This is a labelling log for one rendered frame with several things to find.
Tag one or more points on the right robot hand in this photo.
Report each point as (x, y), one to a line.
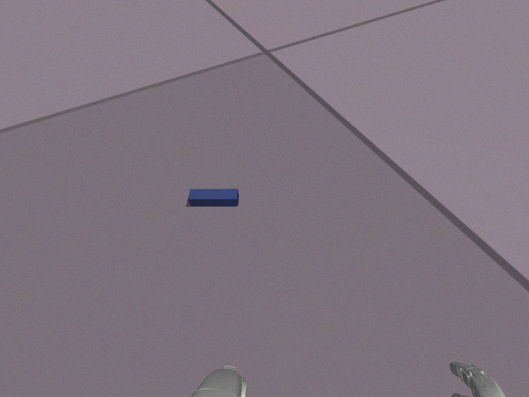
(473, 377)

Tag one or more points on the carton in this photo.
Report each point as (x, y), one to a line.
(213, 197)

